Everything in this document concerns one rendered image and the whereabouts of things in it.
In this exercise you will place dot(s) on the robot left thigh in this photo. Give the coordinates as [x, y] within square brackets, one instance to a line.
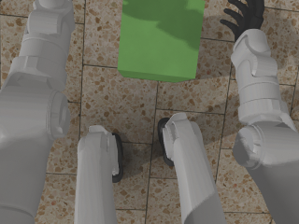
[94, 201]

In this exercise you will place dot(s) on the robot right upper arm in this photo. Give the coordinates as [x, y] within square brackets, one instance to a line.
[271, 156]

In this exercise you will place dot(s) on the right robot hand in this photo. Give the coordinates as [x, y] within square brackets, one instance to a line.
[252, 16]

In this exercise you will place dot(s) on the left robot forearm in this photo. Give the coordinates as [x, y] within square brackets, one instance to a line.
[44, 47]

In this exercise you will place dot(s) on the robot left upper arm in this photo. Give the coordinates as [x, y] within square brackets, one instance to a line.
[30, 120]

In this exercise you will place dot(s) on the robot right shin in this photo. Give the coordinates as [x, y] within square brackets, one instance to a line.
[183, 115]

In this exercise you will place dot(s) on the carton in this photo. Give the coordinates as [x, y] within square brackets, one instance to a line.
[160, 39]

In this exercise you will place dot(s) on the right robot forearm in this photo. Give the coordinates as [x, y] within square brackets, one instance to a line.
[256, 74]

